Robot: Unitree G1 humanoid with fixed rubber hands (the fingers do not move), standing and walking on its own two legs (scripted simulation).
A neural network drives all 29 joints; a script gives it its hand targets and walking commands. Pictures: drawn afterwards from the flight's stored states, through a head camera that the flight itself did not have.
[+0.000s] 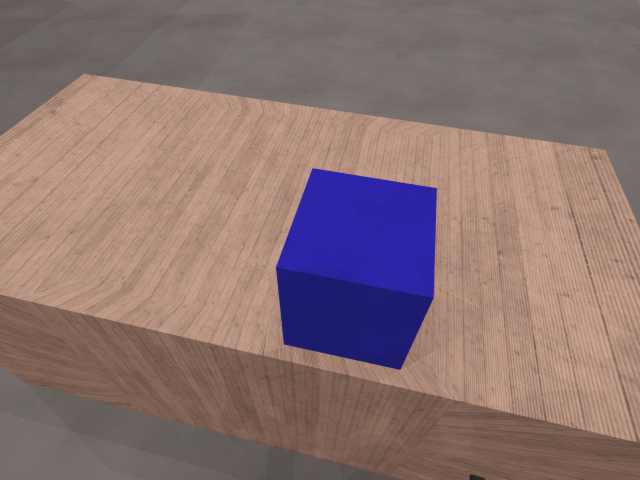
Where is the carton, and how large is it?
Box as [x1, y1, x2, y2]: [276, 168, 436, 369]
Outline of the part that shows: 312,168 276,266 284,344 400,369 433,297 436,188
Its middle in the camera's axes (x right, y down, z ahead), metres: +0.06 +0.05 +0.61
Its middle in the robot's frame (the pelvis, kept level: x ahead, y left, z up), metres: +0.42 -0.04 -0.02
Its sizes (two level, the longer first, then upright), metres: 0.199 0.193 0.214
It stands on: a pedestal, 0.64 m high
